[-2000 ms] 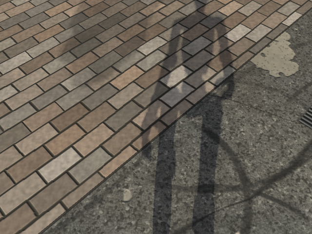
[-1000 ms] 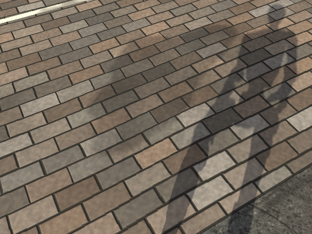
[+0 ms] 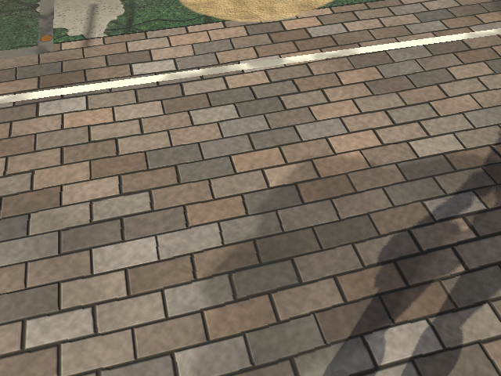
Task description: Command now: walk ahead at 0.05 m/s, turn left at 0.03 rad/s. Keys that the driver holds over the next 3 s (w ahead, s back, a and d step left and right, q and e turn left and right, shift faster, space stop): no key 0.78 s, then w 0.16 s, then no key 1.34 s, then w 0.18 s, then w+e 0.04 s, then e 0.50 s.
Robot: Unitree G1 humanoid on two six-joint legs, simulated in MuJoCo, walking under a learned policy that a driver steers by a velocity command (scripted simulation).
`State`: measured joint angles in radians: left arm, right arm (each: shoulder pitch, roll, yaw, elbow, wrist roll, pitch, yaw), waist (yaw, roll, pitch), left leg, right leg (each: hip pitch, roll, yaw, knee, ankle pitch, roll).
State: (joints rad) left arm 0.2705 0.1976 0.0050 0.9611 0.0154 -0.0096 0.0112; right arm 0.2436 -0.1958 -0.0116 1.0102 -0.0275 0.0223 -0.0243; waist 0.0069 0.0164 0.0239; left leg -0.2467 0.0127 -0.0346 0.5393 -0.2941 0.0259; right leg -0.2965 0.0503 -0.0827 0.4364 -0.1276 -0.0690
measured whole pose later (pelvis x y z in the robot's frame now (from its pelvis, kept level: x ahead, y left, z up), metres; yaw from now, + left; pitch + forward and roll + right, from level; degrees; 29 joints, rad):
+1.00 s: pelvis +0.07 +0.02 +0.00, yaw -1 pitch -1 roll +1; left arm 0.33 0.16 0.01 1.11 0.03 -0.02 0.01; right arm 0.43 -0.16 -0.03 1.15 -0.02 -0.02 -0.04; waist -0.02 0.01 -0.01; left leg -0.07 -0.04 -0.01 0.40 -0.32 0.05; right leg -0.32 -0.01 -0.06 0.70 -0.40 -0.06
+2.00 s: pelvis +0.17 -0.01 +0.01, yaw -1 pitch -2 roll +0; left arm 0.34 0.12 -0.01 1.15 0.01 -0.02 0.05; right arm 0.30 -0.12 0.01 1.18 0.00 -0.01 -0.05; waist 0.00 0.00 0.04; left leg -0.13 -0.01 0.04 0.39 -0.24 0.01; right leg -0.05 0.03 -0.07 0.37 -0.29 -0.05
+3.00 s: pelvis +0.28 +0.05 +0.01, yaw -16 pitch +1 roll +0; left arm 0.14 0.19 0.07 0.88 0.03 0.05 -0.02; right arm 0.31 -0.18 -0.04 0.94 -0.03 -0.04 -0.05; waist 0.00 -0.01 0.06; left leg -0.21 0.06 0.27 0.46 -0.25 0.06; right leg -0.50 -0.02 -0.08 0.88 -0.32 -0.04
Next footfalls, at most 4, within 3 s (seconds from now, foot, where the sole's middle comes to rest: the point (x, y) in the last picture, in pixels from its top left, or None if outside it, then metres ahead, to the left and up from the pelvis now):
1.38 left None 0.20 0.10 -0.77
2.64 left None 0.34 0.12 -0.77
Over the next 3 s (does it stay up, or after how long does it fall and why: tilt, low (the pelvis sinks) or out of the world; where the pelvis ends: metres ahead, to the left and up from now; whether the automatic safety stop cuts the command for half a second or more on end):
stays up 0.28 0.05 0.01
